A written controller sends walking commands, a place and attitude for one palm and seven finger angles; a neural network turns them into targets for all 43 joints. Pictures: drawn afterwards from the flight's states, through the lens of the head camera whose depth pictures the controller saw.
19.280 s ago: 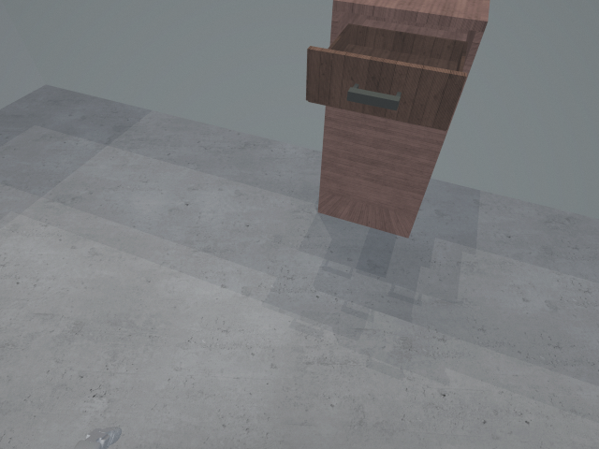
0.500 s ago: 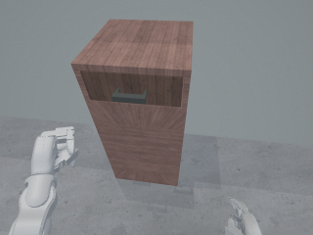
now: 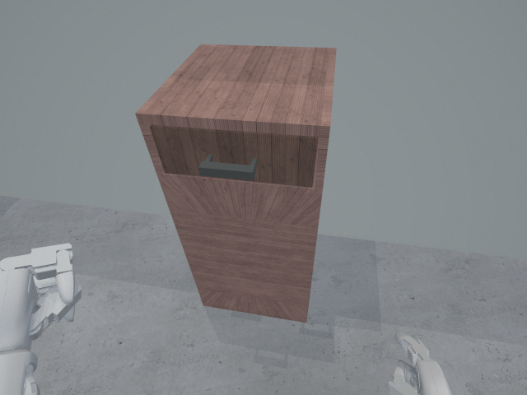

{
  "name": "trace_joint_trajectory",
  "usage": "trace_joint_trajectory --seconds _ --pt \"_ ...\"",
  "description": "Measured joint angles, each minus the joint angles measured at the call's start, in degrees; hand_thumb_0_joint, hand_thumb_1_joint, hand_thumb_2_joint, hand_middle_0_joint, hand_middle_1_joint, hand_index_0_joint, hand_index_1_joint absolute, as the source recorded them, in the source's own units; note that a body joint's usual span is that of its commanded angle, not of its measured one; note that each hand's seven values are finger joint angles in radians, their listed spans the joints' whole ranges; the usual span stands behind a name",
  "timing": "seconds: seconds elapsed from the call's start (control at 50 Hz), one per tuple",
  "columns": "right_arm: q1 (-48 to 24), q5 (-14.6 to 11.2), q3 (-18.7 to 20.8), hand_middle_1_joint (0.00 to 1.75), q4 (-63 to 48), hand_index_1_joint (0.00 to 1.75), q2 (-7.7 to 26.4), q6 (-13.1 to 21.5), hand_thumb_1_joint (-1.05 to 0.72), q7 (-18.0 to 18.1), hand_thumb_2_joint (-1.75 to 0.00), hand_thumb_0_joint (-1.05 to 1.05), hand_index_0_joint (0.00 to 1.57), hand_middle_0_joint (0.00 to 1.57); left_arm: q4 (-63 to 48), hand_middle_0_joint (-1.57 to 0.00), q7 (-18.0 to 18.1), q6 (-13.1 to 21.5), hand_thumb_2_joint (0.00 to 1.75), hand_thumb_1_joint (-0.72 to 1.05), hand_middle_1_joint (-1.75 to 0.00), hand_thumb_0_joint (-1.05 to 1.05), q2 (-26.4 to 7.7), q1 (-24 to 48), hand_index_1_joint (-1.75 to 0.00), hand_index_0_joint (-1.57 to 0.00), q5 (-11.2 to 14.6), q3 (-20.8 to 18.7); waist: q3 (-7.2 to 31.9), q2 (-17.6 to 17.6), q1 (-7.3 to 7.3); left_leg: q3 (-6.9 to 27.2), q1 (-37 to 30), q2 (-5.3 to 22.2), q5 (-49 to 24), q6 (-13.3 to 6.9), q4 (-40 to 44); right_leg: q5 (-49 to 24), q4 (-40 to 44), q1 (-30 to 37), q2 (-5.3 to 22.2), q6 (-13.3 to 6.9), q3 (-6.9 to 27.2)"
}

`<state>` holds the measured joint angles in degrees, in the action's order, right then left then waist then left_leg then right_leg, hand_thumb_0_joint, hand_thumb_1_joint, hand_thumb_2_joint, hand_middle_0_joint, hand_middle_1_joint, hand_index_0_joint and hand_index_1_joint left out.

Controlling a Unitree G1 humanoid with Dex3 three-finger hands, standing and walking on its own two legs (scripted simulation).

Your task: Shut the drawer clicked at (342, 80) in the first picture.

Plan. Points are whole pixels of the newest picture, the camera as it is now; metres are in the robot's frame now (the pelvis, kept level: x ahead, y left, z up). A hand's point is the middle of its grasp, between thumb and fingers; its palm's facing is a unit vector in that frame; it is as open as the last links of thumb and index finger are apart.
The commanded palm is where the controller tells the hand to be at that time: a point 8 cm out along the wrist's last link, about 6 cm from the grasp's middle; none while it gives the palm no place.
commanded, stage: step back with the hand held close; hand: left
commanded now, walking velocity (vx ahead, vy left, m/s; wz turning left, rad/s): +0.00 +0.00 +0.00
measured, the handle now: (229, 165) +0.58 +0.17 +0.03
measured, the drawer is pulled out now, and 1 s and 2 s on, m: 0.00 0.00 0.00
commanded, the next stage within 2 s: stop stepping back and stand still in 1.42 s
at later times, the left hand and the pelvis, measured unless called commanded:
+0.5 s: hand (79, 299) +0.17 +0.25 +0.14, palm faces +0.25 -0.82 -0.51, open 3.2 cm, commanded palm +0.11 +0.29 +0.17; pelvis -0.03 +0.02 +0.00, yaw -2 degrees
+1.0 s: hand (17, 366) +0.10 +0.26 +0.15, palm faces +0.35 -0.81 -0.47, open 3.2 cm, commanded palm +0.02 +0.31 +0.17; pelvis -0.10 +0.02 -0.01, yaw +1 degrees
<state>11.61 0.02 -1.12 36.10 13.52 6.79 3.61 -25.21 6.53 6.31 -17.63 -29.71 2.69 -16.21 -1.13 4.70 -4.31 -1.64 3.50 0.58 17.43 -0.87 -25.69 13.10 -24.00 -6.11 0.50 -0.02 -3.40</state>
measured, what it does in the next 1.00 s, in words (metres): shifts its weight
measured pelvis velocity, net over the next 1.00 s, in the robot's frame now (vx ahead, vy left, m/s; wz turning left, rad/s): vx -0.10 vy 0.02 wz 0.02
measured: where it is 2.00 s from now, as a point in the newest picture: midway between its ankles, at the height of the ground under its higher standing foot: outside the picture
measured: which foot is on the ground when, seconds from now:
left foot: down 0.00-1.00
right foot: down 0.00-0.94, up 0.96-1.00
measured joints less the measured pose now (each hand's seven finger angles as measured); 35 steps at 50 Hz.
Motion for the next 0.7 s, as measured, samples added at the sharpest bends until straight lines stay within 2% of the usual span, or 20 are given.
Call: trace_joint_trajectory --seconds 0.16,0.26,0.42,0.48,0.58,0.7 --pt "0.4 0.4 -0.7 0.30 0.1 0.30 -0.9 0.7 -0.91 0.0 -0.90 0.01 0.20 0.21 -0.4 -1.40 -0.2 -0.2 0.90 0.89 -1.60 0.02 -0.3 0.0 -1.59 -1.40 -0.1 0.8 0.1 -0.6 0.64 -0.5 0.3 0.4 -0.3 0.3 0.3 -0.3 0.1 -0.6 -0.4 -0.3 0.4" --pt "-0.5 0.6 -0.2 0.30 -1.1 0.30 -0.6 -1.6 -0.91 -0.3 -0.89 0.01 0.20 0.21 -1.1 -1.40 -0.2 3.2 0.90 0.89 -1.60 0.02 -1.8 -0.5 -1.59 -1.40 -0.3 -3.2 0.3 -0.7 2.56 -1.1 3.4 0.8 -0.6 0.1 -0.3 -1.9 1.2 -3.3 -0.9 -0.2 1.1" --pt "-0.8 0.1 2.1 0.30 -2.9 0.30 0.4 -5.3 -0.91 -0.3 -0.90 0.01 0.20 0.21 -2.3 -1.40 -0.4 3.8 0.90 0.89 -1.60 0.01 -3.2 -4.5 -1.59 -1.40 -0.7 -2.5 -1.1 -2.3 4.94 -2.6 7.4 -0.8 -2.4 -1.1 0.1 -3.1 -0.3 -8.4 0.7 1.0 2.6" --pt "-0.3 -0.1 2.5 0.30 -3.4 0.30 0.1 -6.1 -0.91 0.1 -0.90 0.01 0.20 0.20 -4.2 -1.40 -0.3 3.8 0.90 0.89 -1.60 0.02 -4.6 -6.2 -1.59 -1.40 -0.7 -3.1 -1.2 -3.4 5.05 -2.6 8.7 -1.2 -2.5 -1.3 -0.8 -3.1 -1.5 -9.8 1.1 1.3 2.7" --pt "0.1 -0.1 2.2 0.30 -4.3 0.30 -0.6 -5.9 -0.91 0.5 -0.90 0.01 0.20 0.20 -6.9 -1.40 0.3 4.6 0.90 0.88 -1.60 0.02 -6.1 -6.7 -1.59 -1.40 -1.0 -4.9 -1.1 -4.8 4.32 -2.6 10.4 -1.9 -2.7 -1.8 -2.7 -3.1 -3.9 -11.6 1.9 1.6 2.8" --pt "-0.6 -0.1 1.4 0.30 -5.1 0.30 -1.3 -4.5 -0.91 0.4 -0.90 0.01 0.20 0.21 -6.5 -1.40 0.8 5.9 0.90 0.88 -1.60 0.02 -4.6 -4.9 -1.59 -1.40 -1.7 -5.8 -0.8 -4.4 3.52 -2.5 12.6 -2.1 -2.8 -2.2 -5.8 -3.2 -6.6 -13.5 2.2 1.6 2.6"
